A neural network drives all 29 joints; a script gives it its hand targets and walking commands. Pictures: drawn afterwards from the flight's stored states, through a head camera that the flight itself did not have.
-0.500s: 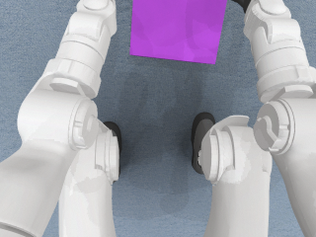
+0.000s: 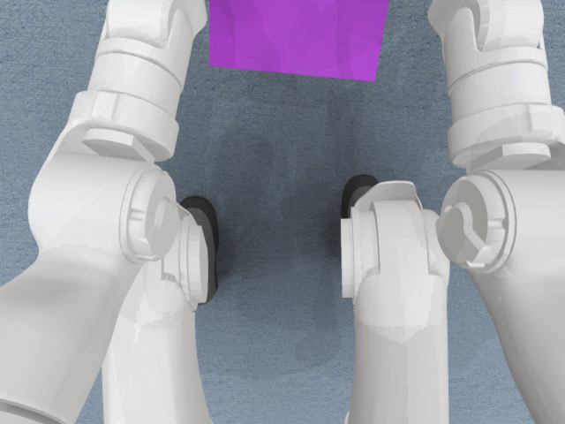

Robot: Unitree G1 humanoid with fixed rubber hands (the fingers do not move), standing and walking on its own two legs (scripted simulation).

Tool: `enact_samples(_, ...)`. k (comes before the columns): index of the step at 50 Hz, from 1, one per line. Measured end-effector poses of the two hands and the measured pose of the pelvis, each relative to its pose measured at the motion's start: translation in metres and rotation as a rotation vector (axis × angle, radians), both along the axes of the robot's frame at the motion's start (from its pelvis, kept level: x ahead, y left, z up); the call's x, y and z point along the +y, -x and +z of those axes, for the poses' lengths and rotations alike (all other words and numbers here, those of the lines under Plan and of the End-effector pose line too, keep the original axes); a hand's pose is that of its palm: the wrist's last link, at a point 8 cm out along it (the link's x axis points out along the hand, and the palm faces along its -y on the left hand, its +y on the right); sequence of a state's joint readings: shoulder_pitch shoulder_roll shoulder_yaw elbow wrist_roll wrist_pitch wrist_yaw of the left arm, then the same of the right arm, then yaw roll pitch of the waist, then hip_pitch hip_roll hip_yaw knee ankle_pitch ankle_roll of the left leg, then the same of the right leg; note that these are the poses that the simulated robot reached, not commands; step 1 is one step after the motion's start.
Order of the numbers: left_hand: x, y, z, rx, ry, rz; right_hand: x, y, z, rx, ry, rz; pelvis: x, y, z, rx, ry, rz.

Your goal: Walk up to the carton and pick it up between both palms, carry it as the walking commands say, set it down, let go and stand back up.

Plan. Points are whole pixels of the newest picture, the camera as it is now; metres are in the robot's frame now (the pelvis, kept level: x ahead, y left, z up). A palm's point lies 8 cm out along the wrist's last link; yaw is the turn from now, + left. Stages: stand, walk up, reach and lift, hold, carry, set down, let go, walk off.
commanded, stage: reach and lift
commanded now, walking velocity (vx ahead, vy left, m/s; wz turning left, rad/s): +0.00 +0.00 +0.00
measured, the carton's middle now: out of the picture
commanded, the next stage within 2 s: none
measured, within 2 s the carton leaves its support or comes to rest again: neither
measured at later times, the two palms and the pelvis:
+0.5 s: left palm out of the picture +0.55 +0.06 -0.13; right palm out of the picture +0.54 -0.18 -0.12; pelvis +0.01 +0.00 +0.03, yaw +0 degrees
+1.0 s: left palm out of the picture +0.54 +0.06 -0.05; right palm out of the picture +0.52 -0.18 -0.05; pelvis -0.02 +0.00 +0.06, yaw +0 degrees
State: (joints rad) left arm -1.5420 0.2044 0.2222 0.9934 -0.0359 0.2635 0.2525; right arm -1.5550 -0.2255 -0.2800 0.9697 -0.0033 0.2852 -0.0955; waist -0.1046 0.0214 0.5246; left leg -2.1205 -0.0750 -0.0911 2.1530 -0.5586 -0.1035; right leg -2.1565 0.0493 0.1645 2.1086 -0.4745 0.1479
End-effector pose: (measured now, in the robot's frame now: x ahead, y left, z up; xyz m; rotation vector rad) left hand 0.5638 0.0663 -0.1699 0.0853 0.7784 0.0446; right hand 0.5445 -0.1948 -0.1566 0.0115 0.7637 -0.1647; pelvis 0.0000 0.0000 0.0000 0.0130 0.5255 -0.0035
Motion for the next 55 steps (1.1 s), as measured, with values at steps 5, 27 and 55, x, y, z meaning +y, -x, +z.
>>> enact_samples(5, -0.001, 0.000, 0.003, 0.003, 0.001, 0.010, 0.000, 0.000, 0.005, 0.004, 0.019, -0.002, 0.000, 0.000, 0.006, 0.008, -0.003, -0.001)
enact_samples(27, -0.001, 0.017, 0.048, -0.037, -0.041, 0.073, 0.017, 0.011, 0.043, -0.028, 0.107, -0.135, 0.001, -0.005, 0.036, -0.032, 0.003, 0.008)
enact_samples(55, 0.000, 0.036, 0.126, -0.057, -0.046, 0.059, 0.019, 0.035, 0.120, -0.046, 0.108, -0.155, 0.000, 0.017, 0.074, -0.121, -0.007, -0.006)
